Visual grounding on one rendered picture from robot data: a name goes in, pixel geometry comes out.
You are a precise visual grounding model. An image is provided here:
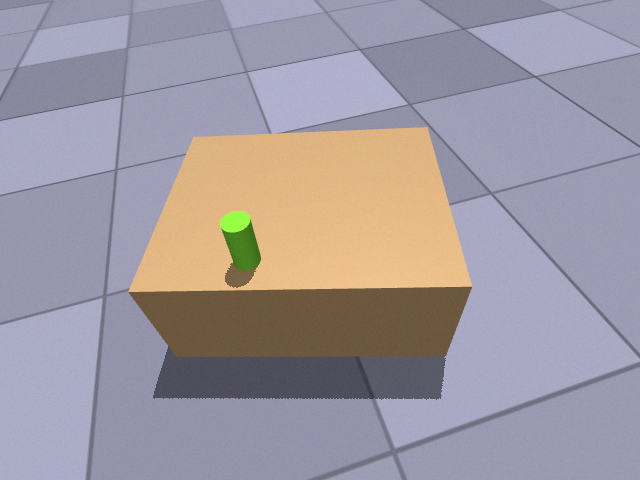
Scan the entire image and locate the can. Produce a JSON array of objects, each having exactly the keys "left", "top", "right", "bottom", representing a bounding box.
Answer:
[{"left": 220, "top": 211, "right": 261, "bottom": 271}]

